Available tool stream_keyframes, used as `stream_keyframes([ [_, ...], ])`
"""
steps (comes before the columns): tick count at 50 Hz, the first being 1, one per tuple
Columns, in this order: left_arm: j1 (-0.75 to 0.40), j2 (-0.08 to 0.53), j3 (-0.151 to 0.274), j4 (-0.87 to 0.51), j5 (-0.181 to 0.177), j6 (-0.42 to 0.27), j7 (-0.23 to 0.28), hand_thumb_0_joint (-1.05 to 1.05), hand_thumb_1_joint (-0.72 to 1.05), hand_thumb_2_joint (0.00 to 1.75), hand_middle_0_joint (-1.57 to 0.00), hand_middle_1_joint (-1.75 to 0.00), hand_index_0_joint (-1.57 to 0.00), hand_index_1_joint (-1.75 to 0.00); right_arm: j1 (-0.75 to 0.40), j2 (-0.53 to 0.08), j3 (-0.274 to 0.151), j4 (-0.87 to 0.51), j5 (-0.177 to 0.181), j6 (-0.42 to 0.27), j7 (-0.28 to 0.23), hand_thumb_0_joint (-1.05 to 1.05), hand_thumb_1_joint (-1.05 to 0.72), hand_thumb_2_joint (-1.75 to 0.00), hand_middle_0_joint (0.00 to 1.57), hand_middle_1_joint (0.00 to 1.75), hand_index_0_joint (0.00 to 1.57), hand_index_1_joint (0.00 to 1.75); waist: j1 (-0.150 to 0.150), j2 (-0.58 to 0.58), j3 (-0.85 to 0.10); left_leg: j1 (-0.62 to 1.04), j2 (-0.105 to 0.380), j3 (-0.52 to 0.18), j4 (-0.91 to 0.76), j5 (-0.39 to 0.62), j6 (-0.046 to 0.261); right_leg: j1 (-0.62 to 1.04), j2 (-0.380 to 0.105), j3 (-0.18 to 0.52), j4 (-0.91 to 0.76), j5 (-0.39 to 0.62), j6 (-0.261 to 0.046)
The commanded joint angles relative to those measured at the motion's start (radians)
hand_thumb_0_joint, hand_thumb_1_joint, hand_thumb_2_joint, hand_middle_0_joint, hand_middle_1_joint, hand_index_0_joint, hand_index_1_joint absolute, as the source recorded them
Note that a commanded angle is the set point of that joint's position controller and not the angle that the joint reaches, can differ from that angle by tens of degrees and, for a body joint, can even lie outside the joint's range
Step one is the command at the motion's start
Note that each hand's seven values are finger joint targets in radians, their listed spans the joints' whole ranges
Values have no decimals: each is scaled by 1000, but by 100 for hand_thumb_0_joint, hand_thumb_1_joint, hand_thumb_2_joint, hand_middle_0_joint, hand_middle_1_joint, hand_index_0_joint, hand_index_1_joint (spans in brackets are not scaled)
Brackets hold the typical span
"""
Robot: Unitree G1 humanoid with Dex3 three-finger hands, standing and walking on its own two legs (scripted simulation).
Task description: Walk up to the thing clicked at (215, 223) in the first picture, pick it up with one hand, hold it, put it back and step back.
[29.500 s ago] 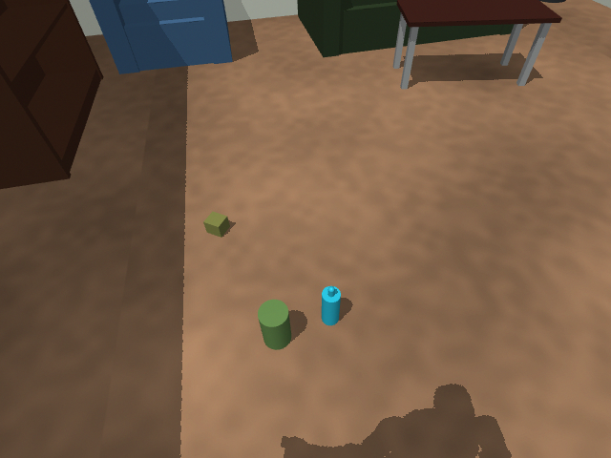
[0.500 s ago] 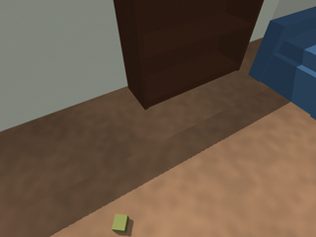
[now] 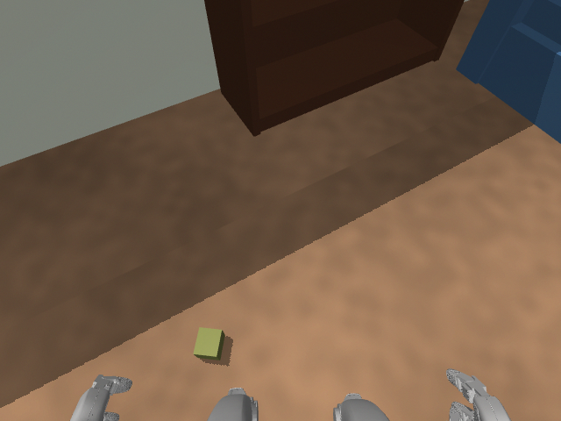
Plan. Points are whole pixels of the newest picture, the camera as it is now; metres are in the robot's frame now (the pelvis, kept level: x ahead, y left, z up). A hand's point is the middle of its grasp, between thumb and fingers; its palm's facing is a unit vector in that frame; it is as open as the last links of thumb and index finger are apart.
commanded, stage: rise first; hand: left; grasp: from above
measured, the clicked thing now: (209, 343) +0.36 +0.25 -0.68
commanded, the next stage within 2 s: none
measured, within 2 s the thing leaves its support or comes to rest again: neither
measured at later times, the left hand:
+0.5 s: hand (150, 402) +0.19 +0.29 -0.33, palm faces -0.47 -0.58 -0.66, open 14.0 cm
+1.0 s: hand (171, 370) +0.26 +0.30 -0.47, palm faces -0.52 -0.23 -0.82, open 14.3 cm
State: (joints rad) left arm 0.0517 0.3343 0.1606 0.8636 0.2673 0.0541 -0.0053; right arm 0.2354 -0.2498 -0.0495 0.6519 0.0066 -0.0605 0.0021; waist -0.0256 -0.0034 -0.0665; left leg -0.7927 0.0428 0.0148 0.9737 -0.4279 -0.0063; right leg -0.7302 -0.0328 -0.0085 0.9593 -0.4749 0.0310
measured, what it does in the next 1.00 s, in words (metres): lowers itself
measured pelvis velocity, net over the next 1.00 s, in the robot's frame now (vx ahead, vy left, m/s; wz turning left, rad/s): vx -0.10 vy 0.00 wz -0.10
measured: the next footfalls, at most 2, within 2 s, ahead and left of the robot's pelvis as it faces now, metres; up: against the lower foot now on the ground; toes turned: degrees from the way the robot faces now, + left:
none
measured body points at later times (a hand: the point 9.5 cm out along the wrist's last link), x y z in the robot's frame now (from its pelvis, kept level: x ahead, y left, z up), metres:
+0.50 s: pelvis -0.03 -0.01 -0.18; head +0.14 +0.02 +0.23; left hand +0.21 +0.32 -0.29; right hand +0.19 -0.27 -0.29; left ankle +0.02 +0.12 -0.68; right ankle -0.01 -0.14 -0.68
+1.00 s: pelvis -0.10 +0.00 -0.33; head +0.11 +0.03 +0.07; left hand +0.29 +0.31 -0.42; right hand +0.01 -0.28 -0.46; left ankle +0.02 +0.12 -0.68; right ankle -0.01 -0.14 -0.68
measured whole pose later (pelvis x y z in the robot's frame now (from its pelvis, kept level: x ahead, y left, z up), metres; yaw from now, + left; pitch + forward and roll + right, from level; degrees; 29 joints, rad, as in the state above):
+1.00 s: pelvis -0.10 +0.00 -0.33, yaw -6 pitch +31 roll -6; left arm -0.45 0.66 0.16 0.95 0.97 -0.35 0.13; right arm 0.10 -0.26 -0.04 0.74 -0.05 -0.04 0.08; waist -0.04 -0.01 -0.09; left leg -2.15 0.06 -0.12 2.21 -0.61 -0.01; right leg -2.04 0.01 -0.05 2.18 -0.69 0.03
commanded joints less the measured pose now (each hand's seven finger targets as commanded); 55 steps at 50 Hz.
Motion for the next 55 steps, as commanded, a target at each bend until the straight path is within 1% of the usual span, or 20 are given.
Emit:
stream_keyframes([
  [1,46,211,77,-251,49,-46,24,0,-56,99,-8,-107,-9,-106,-14,-150,-57,-154,0,-64,-15,0,-93,-91,20,30,20,30,24,82,-297,141,-22,-21,-31,194,2,-60,44,-32,2,175,-54],
  [6,110,216,85,-339,87,-32,26,0,-55,100,-8,-105,-8,-104,-42,-146,-64,-165,-4,-79,-20,0,-93,-91,20,30,20,30,13,85,-348,38,-20,-26,103,200,16,-178,42,-29,108,178,-50],
  [8,76,227,85,-368,96,-31,24,0,-57,100,-8,-106,-9,-105,-52,-148,-61,-164,-3,-85,-19,0,-93,-91,20,30,20,30,1,54,-350,-38,-22,-27,155,172,22,-215,40,-29,144,161,-47],
  [9,69,215,74,-342,109,-34,22,0,-56,99,-8,-106,-9,-104,-62,-146,-59,-163,-2,-89,-18,0,-94,-91,20,30,20,30,-5,49,-336,-74,-24,-27,182,157,23,-251,39,-26,169,150,-47],
  [12,-20,261,78,-303,159,-71,11,0,-57,100,-8,-105,-9,-104,-86,-159,-64,-156,-5,-104,-16,0,-91,-91,20,30,20,30,-18,48,-347,-190,-25,-31,288,116,27,-376,38,-24,266,112,-47],
  [19,-89,320,61,-226,312,-241,8,0,-54,98,-15,-96,-13,-98,-111,-175,-76,-140,-13,-115,17,0,-89,-90,20,30,20,30,14,62,-505,-409,-34,-37,547,120,34,-613,44,-19,506,110,-45],
  [22,-125,407,119,-270,377,-298,46,0,-52,95,-16,-94,-15,-96,-119,-190,-82,-132,-16,-107,32,0,-89,-90,20,30,20,30,50,111,-605,-442,-29,-46,623,153,27,-691,47,-28,612,116,-50],
  [24,-131,420,121,-307,413,-310,76,0,-51,95,-15,-95,-14,-96,-127,-203,-90,-124,-17,-96,40,0,-89,-90,20,30,20,30,56,154,-677,-405,-19,-51,669,223,19,-740,47,-39,673,153,-52],
  [26,-165,387,95,-246,441,-312,102,0,-55,97,-11,-99,-11,-99,-126,-205,-92,-101,-18,-86,49,0,-90,-91,20,30,20,30,33,112,-661,-463,-13,-60,714,230,19,-792,53,-56,712,153,-51],
  [27,-208,391,93,-237,450,-318,112,0,-57,99,-9,-100,-9,-100,-120,-204,-97,-91,-20,-82,53,0,-89,-91,20,30,20,30,39,94,-667,-489,-11,-59,741,217,24,-814,56,-56,722,148,-48],
  [30,-312,514,160,-239,493,-326,134,0,-57,101,-7,-100,-6,-101,-109,-214,-106,-65,-31,-68,62,0,-87,-90,20,30,20,30,64,110,-744,-549,-9,-57,812,177,25,-836,56,-57,780,114,-48],
  [31,-337,515,150,-245,513,-329,139,0,-57,101,-7,-99,-6,-100,-108,-213,-106,-69,-33,-62,65,0,-88,-90,20,30,20,30,66,96,-765,-567,-7,-58,831,146,28,-859,62,-60,791,89,-49],
  [35,-470,513,109,-205,561,-349,146,0,-57,102,-7,-99,-6,-99,-91,-213,-102,-42,-37,-47,63,0,-88,-90,20,30,20,30,39,91,-732,-673,-7,-50,874,-28,29,-928,68,-67,818,-35,-53],
  [37,-537,565,123,-174,587,-358,144,0,-57,103,-7,-98,-6,-99,-85,-217,-97,-35,-39,-38,60,0,-88,-90,20,30,20,30,39,85,-709,-737,-9,-55,882,-117,27,-957,71,-74,839,-103,-55],
  [39,-592,558,92,-157,605,-368,139,0,-57,105,-7,-97,-5,-99,-83,-222,-90,-33,-41,-32,59,0,-87,-90,20,30,20,30,21,104,-671,-776,-7,-72,880,-212,28,-1017,73,-86,864,-176,-56],
  [42,-617,589,92,-108,630,-383,143,0,-57,105,-7,-97,-5,-99,-75,-226,-82,-22,-41,-22,58,0,-88,-90,20,30,20,30,21,101,-638,-832,-10,-77,895,-275,31,-1043,78,-92,883,-231,-58],
  [44,-620,582,83,-86,643,-395,148,0,-58,106,-6,-95,-4,-97,-65,-227,-74,-11,-44,-16,60,0,-88,-90,20,30,20,30,16,116,-616,-850,-12,-85,909,-290,31,-1079,78,-101,913,-234,-60],
  [46,-649,622,93,-46,672,-410,160,0,-57,105,-6,-95,-5,-97,-68,-232,-68,-3,-48,-11,62,0,-88,-90,20,30,20,30,23,131,-595,-870,-12,-94,919,-307,31,-1107,79,-107,945,-234,-63],
  [50,-675,623,85,16,727,-443,191,0,-56,104,-5,-95,-5,-95,-62,-237,-58,15,-58,-1,73,0,-88,-90,20,30,20,30,14,155,-579,-893,-18,-97,963,-265,28,-1166,79,-118,996,-199,-68],
  [55,-768,682,104,49,797,-484,253,0,-53,101,-5,-94,-5,-94,-56,-236,-43,41,-79,12,84,0,-88,-90,20,30,20,30,9,186,-606,-907,-26,-66,1045,-178,24,-1192,80,-112,1025,-158,-72],
])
